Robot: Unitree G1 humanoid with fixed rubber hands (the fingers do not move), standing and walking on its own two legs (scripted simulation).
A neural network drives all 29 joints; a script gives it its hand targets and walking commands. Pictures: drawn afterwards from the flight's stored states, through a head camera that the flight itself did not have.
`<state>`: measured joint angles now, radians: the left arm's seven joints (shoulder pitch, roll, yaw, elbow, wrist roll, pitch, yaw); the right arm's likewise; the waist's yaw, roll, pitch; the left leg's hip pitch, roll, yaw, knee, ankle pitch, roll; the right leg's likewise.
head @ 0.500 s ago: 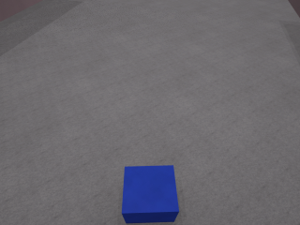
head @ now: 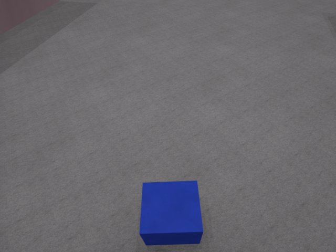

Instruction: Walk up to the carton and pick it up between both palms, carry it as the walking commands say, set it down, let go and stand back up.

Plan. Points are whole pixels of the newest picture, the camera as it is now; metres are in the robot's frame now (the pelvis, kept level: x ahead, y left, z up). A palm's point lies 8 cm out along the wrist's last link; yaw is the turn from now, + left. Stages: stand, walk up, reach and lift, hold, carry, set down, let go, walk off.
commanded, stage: walk up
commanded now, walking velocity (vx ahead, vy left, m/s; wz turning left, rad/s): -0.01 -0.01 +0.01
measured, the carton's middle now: (171, 213) +0.44 +0.03 -0.64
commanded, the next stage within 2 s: stand in 1.86 s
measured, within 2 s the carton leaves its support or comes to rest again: neither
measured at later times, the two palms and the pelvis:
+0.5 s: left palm out of the picture -0.05 +0.20 -0.13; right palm out of the picture -0.01 -0.20 -0.14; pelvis -0.01 +0.00 +0.01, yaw +1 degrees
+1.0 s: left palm out of the picture -0.08 +0.21 -0.13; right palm out of the picture -0.10 -0.17 -0.14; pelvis -0.04 +0.01 +0.01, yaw +0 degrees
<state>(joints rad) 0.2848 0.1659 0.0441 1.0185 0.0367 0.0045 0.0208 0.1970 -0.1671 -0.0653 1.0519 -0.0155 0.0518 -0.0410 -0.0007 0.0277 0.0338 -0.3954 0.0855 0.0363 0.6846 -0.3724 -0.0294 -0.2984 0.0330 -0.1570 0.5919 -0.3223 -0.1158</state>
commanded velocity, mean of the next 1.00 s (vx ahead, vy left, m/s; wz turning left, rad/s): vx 0.01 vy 0.00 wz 0.02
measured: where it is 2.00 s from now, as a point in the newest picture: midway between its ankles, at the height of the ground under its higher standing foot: outside the picture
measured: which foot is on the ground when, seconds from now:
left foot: up 0.00-0.26, down 0.28-1.00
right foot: down 0.00-1.00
